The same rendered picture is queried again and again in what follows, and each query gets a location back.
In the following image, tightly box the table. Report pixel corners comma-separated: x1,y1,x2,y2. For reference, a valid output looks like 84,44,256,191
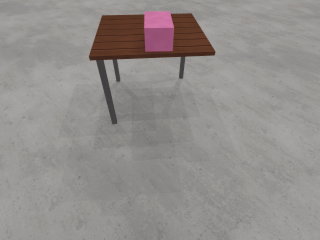
89,13,216,124

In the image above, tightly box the carton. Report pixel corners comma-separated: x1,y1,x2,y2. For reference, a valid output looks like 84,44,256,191
144,11,174,52

